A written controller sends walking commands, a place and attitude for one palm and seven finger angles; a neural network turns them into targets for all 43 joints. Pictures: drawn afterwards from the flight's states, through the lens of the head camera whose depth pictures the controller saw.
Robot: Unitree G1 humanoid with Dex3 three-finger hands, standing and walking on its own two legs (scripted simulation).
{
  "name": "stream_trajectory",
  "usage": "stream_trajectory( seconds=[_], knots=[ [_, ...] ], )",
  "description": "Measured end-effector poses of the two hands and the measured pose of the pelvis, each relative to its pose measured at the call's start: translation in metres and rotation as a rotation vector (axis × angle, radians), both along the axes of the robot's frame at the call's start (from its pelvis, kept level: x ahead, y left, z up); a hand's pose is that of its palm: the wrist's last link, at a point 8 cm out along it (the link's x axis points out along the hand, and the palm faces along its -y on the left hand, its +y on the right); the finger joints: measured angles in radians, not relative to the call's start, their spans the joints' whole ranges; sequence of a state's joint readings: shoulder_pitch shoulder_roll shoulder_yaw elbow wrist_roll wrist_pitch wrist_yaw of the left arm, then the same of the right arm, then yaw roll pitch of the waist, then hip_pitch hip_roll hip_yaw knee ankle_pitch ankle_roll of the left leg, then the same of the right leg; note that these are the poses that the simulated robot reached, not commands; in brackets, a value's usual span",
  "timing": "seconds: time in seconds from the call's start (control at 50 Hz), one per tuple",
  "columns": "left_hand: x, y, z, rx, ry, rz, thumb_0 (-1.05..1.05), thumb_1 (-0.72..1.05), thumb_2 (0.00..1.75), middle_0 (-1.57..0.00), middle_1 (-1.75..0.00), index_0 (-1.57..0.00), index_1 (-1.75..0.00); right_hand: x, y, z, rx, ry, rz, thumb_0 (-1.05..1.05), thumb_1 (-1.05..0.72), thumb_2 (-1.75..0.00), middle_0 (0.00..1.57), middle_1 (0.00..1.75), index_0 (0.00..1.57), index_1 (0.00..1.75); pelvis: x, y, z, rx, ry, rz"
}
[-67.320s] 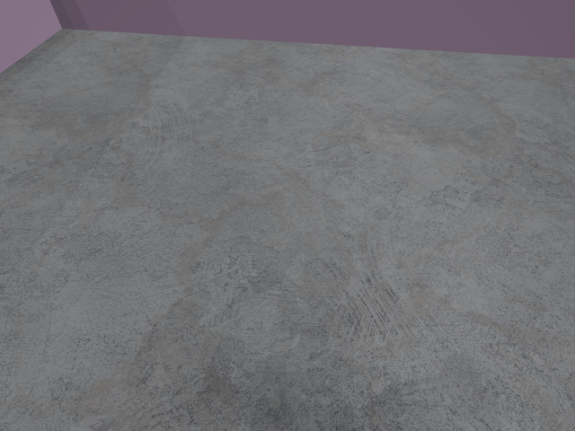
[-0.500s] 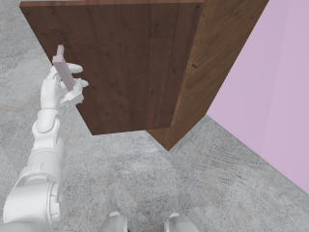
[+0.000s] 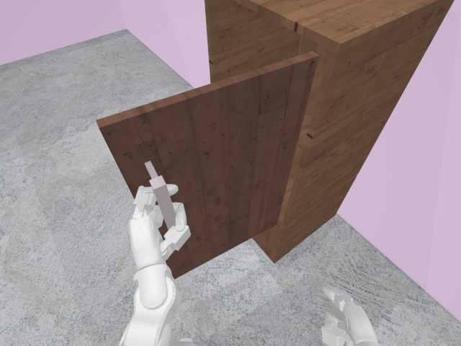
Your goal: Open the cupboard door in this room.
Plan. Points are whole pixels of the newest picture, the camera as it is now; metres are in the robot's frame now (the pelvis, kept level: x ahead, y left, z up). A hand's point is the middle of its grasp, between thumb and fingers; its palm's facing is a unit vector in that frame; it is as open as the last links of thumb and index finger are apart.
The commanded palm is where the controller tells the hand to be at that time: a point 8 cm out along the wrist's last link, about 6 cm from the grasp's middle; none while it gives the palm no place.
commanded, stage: pull the door open along its arc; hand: left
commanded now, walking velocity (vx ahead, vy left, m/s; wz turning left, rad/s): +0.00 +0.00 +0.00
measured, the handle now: (163, 201) +0.35 +0.13 +0.06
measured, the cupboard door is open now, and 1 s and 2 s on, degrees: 83 94 97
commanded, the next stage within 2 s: open thumb and fingers to let go in 0.28 s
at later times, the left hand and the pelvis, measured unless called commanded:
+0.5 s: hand (211, 253) +0.26 +0.04 +0.05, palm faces +0.31 -0.95 -0.01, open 6.0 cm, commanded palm +0.22 +0.09 +0.05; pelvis -0.01 -0.03 +0.00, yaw +3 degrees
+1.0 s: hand (205, 254) +0.26 +0.05 +0.05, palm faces +0.28 -0.96 +0.00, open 13.5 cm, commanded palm +0.22 +0.09 +0.05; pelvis -0.01 -0.01 +0.00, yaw +2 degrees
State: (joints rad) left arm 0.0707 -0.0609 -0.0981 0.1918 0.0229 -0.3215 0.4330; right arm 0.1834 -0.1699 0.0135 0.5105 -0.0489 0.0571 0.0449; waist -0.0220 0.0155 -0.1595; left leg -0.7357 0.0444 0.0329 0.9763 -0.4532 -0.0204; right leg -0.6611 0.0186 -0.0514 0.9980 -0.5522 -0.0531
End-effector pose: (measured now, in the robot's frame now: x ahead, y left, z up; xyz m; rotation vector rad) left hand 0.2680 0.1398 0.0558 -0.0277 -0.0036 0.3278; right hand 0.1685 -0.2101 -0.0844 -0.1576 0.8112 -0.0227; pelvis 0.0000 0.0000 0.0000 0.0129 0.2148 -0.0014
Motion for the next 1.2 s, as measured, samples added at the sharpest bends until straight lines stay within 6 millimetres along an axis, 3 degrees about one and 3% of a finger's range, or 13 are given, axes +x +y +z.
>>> stream_trajectory(
  seconds=[0.34, 0.54, 0.66, 0.92, 1.04, 1.2],
  knots=[
    [-0.048, -0.049, 0.005, 0.018, 0.05, -0.036, 0.03, 0.69, 0.73, -0.31, -1.32, -0.35, -1.34, -0.024, -0.039, -0.006, -0.022, 0.018, -0.015, 0.01, -0.9, -0.9, 0.2, 0.3, 0.2, 0.3, 0.0, -0.026, 0.004, 0.021, -0.031, 0.03],
    [-0.042, -0.051, -0.001, 0.026, 0.039, -0.001, 0.0, 0.64, 0.76, -0.36, -1.33, -0.38, -1.34, -0.014, -0.038, -0.013, -0.025, -0.011, 0.015, 0.02, -0.9, -0.9, 0.19, 0.3, 0.2, 0.3, -0.006, -0.031, -0.002, 0.023, -0.019, 0.044],
    [-0.043, -0.049, 0.0, 0.024, 0.047, 0.001, 0.01, 0.42, 0.68, -0.36, -1.3, -0.39, -1.31, -0.006, -0.028, -0.009, -0.002, -0.035, 0.032, 0.02, -0.9, -0.9, 0.19, 0.3, 0.2, 0.3, -0.007, -0.029, -0.001, 0.024, -0.021, 0.045],
    [-0.046, -0.043, -0.001, 0.019, 0.033, -0.036, 0.0, -0.3, 0.38, -0.31, -1.2, -0.36, -1.2, -0.008, -0.016, -0.006, -0.013, -0.047, 0.036, 0.01, -0.9, -0.9, 0.2, 0.3, 0.21, 0.3, -0.012, -0.018, -0.002, 0.01, -0.025, 0.043],
    [-0.042, -0.041, -0.001, 0.024, 0.028, -0.039, -0.01, -0.44, 0.32, -0.29, -1.02, -0.32, -1.02, -0.014, -0.011, -0.007, -0.021, -0.04, 0.029, 0.01, -0.9, -0.9, 0.2, 0.3, 0.2, 0.3, -0.014, -0.01, -0.004, 0.001, -0.025, 0.04],
    [-0.038, -0.04, -0.001, 0.026, 0.034, -0.071, -0.01, -0.49, 0.3, -0.26, -0.69, -0.28, -0.7, -0.02, -0.001, -0.006, -0.011, -0.039, 0.024, 0.02, -0.9, -0.9, 0.2, 0.3, 0.2, 0.3, -0.015, -0.003, -0.004, -0.007, -0.027, 0.033]
  ],
)
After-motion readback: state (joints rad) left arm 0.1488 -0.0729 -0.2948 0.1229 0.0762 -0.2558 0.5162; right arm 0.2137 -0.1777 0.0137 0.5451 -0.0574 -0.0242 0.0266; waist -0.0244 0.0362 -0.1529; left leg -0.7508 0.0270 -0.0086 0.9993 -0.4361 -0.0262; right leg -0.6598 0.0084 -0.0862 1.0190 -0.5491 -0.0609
